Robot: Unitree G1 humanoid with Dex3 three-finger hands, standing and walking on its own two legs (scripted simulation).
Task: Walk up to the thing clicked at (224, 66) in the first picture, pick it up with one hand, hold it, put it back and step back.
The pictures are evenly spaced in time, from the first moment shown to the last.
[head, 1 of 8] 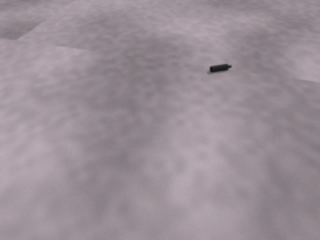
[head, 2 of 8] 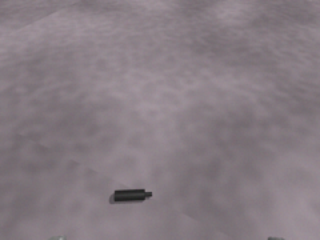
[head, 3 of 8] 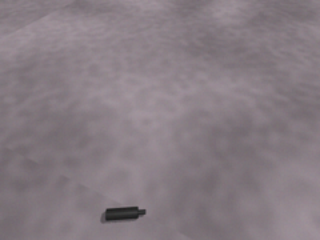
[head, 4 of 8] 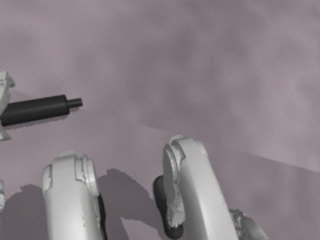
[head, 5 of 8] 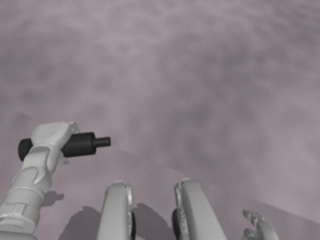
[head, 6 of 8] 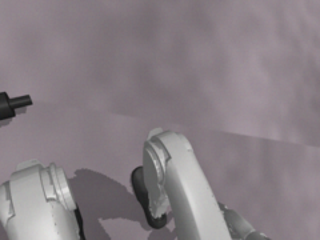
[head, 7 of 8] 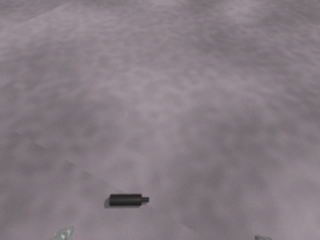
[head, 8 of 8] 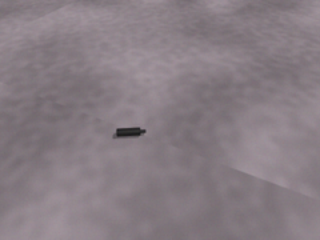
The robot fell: no
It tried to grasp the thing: yes
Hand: left
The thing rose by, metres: 0.69
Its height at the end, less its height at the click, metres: +0.00
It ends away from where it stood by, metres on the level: 0.01
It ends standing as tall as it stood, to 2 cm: yes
